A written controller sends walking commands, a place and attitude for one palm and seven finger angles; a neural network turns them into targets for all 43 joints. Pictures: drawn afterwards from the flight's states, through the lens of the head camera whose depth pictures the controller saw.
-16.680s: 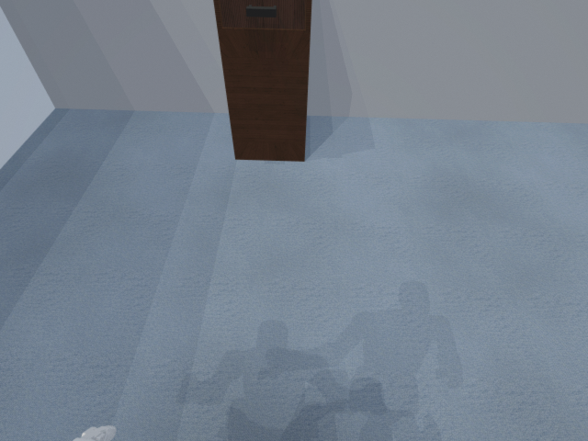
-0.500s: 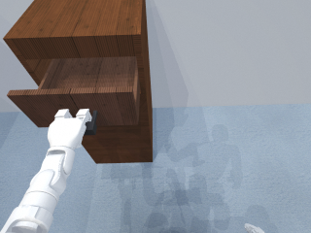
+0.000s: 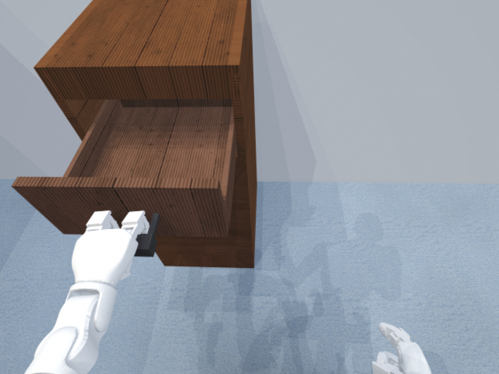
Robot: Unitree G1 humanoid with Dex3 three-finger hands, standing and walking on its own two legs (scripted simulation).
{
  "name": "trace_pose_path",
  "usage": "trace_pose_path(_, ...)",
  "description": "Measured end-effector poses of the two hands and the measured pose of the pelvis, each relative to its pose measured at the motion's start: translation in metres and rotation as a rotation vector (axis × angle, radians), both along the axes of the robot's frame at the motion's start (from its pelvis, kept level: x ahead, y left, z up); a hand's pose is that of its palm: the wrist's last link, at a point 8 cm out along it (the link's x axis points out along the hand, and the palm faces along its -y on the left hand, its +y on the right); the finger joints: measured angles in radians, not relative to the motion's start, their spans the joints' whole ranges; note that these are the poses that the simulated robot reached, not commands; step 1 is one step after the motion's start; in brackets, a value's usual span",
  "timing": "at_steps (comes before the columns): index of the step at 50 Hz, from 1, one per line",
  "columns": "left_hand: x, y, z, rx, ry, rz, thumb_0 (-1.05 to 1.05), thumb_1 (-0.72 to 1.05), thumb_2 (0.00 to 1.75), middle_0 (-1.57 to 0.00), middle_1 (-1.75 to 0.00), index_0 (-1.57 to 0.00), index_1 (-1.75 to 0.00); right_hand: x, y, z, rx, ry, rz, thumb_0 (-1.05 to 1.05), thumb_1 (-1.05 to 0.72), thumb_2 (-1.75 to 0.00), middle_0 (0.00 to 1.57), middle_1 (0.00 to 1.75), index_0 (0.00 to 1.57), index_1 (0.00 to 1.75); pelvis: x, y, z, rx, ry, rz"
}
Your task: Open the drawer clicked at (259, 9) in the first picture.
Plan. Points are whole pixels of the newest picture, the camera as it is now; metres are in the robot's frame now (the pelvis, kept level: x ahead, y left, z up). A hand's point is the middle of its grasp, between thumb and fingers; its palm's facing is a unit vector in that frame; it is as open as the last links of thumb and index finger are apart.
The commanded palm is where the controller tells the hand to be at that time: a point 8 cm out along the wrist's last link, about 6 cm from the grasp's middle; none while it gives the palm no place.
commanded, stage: pull the drawer open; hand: left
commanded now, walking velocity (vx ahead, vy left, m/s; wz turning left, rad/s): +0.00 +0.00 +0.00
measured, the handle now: (124, 231) +0.33 +0.25 +0.02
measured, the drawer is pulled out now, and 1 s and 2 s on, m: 0.22 0.30 0.29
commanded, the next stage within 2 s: open the thumb to release the handle in 0.86 s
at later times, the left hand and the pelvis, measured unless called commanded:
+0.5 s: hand (111, 298) +0.23 +0.24 +0.00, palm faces -0.02 -0.07 -1.00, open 6.1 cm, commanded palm +0.20 +0.24 +0.06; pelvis +0.00 -0.01 +0.00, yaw +0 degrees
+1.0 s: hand (106, 313) +0.20 +0.24 +0.00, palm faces -0.02 -0.08 -1.00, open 6.1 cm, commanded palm +0.18 +0.25 +0.06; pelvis +0.00 -0.01 -0.01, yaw -1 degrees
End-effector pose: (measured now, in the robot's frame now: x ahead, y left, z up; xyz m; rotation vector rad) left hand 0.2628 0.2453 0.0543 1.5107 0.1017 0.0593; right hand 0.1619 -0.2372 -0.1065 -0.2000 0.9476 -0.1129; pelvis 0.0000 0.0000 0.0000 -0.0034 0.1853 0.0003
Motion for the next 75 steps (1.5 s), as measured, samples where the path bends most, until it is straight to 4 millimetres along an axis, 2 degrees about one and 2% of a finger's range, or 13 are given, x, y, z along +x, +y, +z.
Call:
trace_pose_path(23, -0.052, -0.003, 0.000, -0.006, 0.000, 0.031, 0.03, 0.62, 0.80, -0.28, -1.35, -0.41, -1.35, 0.011, -0.004, 0.000, 0.001, -0.048, 0.037, 0.01, -0.91, -0.90, 0.20, 0.30, 0.20, 0.30, -0.004, -0.009, -0.004, 0.008, -0.014, -0.001)
trace_pose_path(37, -0.080, -0.004, 0.001, -0.005, -0.002, 0.040, 0.03, 0.62, 0.80, -0.28, -1.35, -0.41, -1.35, 0.021, 0.004, 0.001, 0.018, -0.081, 0.063, 0.01, -0.91, -0.90, 0.20, 0.30, 0.20, 0.30, -0.006, -0.009, -0.007, 0.008, -0.014, -0.003)
trace_pose_path(48, -0.080, -0.004, 0.002, -0.020, 0.008, 0.045, 0.04, 0.64, 0.74, -0.27, -1.34, -0.41, -1.35, 0.023, 0.005, 0.005, 0.035, -0.101, 0.055, 0.01, -0.91, -0.90, 0.20, 0.30, 0.20, 0.30, 0.002, -0.006, -0.010, 0.008, 0.003, -0.026)
trace_pose_path(55, -0.078, -0.003, 0.000, -0.009, -0.040, 0.032, 0.02, 0.60, 0.75, -0.32, -1.33, -0.41, -1.34, 0.022, 0.001, -0.007, -0.001, -0.047, 0.071, 0.01, -0.91, -0.90, 0.20, 0.30, 0.20, 0.30, 0.003, -0.004, -0.014, 0.003, 0.015, -0.005)
trace_pose_path(62, -0.077, -0.006, 0.004, -0.011, -0.052, 0.069, 0.01, 0.39, 0.68, -0.37, -1.29, -0.38, -1.30, 0.022, 0.008, -0.009, 0.027, -0.047, 0.072, 0.01, -0.91, -0.90, 0.20, 0.30, 0.20, 0.30, 0.002, -0.006, -0.014, 0.005, 0.009, -0.003)
trace_pose_path(69, -0.083, -0.007, 0.009, -0.005, -0.038, 0.083, 0.00, -0.01, 0.51, -0.36, -1.24, -0.35, -1.26, 0.024, 0.014, -0.004, 0.045, -0.074, 0.092, 0.01, -0.91, -0.90, 0.20, 0.30, 0.20, 0.30, -0.002, -0.010, -0.010, 0.010, -0.010, -0.001)
trace_pose_path(75, -0.087, -0.007, 0.009, -0.003, -0.032, 0.082, 0.00, -0.31, 0.38, -0.33, -1.21, -0.33, -1.22, 0.026, 0.010, 0.000, 0.030, -0.089, 0.107, 0.01, -0.91, -0.90, 0.20, 0.30, 0.20, 0.30, -0.008, -0.014, -0.009, 0.012, -0.025, 0.007)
